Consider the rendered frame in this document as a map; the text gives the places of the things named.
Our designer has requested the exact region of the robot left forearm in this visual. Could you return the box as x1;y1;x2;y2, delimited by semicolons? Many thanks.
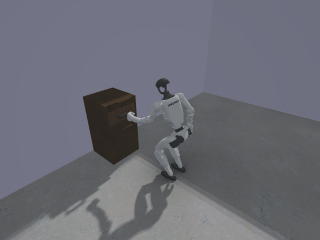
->
132;116;150;124

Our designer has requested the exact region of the robot right shin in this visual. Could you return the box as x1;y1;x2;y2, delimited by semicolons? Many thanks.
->
168;147;183;168

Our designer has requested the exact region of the cabinet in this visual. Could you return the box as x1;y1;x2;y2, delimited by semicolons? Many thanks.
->
83;87;139;165

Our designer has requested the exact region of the robot left upper arm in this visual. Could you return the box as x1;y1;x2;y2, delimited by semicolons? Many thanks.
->
147;101;164;123

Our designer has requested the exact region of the right robot hand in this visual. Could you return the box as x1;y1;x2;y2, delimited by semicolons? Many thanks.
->
187;124;194;136

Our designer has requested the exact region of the robot left thigh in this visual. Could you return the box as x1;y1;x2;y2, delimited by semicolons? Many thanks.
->
155;135;182;155

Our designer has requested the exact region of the robot right upper arm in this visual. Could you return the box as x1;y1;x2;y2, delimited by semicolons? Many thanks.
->
176;93;194;115

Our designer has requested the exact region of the drawer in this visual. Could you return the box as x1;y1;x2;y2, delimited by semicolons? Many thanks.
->
107;102;135;126

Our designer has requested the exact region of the left robot hand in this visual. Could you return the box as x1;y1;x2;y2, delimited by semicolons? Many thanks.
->
127;111;135;122

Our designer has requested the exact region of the robot right forearm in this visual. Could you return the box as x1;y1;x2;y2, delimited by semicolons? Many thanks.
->
186;112;195;126

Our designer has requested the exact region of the handle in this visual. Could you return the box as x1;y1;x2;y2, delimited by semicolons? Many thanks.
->
117;98;131;106
120;124;133;132
116;111;130;119

